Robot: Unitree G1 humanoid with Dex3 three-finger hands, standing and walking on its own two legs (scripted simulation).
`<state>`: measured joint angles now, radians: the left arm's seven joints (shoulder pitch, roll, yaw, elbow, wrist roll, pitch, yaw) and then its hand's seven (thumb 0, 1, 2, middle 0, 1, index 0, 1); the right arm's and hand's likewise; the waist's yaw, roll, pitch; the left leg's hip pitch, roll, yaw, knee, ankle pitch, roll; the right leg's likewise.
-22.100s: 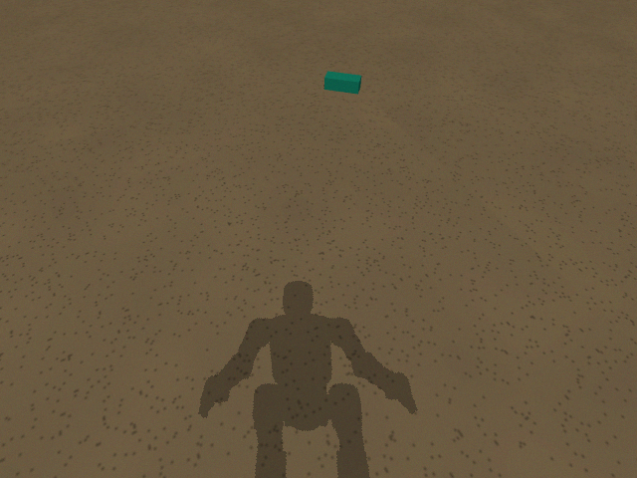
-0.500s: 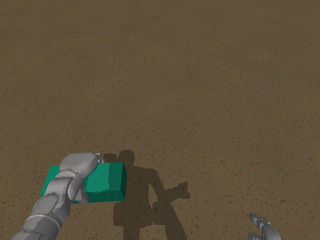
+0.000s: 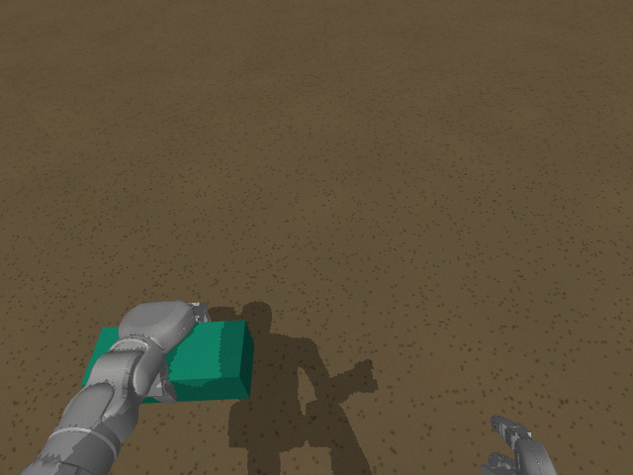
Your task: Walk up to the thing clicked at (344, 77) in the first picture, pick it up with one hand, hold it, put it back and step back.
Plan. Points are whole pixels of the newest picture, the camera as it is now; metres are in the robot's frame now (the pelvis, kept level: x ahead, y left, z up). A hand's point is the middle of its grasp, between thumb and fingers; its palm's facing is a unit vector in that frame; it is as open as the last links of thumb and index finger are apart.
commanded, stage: hold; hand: left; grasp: from above
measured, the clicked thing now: (175, 362) +0.29 +0.22 -0.06
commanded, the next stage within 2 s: crouch in 0.72 s
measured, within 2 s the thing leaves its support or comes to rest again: neither
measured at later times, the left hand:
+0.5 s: hand (170, 353) +0.29 +0.22 -0.03, palm faces -0.45 -0.05 -0.89, open 11.2 cm
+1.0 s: hand (171, 358) +0.29 +0.22 -0.04, palm faces -0.46 -0.05 -0.89, open 11.2 cm
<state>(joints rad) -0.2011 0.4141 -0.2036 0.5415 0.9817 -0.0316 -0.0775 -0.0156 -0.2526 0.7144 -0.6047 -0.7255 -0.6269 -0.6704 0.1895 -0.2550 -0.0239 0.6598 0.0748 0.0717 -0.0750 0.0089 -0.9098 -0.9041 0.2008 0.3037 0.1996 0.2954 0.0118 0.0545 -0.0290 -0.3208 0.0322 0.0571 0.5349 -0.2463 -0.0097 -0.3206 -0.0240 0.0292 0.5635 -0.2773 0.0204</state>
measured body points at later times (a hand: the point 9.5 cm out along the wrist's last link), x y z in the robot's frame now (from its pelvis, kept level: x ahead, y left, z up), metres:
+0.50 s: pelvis +0.00 +0.00 +0.00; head +0.01 -0.03 +0.45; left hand +0.31 +0.22 +0.02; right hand +0.16 -0.25 -0.11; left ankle +0.02 +0.13 -0.73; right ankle +0.01 -0.13 -0.73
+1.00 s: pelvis +0.01 +0.00 +0.00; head +0.02 -0.02 +0.45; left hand +0.31 +0.22 +0.01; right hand +0.16 -0.25 -0.11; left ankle +0.02 +0.13 -0.73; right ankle +0.01 -0.13 -0.73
